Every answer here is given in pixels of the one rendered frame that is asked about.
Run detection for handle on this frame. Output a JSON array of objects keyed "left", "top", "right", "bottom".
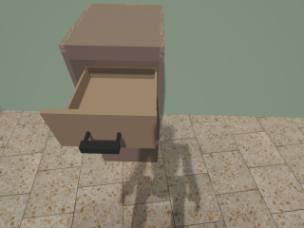
[{"left": 79, "top": 131, "right": 121, "bottom": 155}]

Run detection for cabinet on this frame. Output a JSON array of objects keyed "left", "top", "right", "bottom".
[{"left": 58, "top": 3, "right": 165, "bottom": 162}]

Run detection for drawer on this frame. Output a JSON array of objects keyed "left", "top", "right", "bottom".
[{"left": 40, "top": 66, "right": 157, "bottom": 149}]

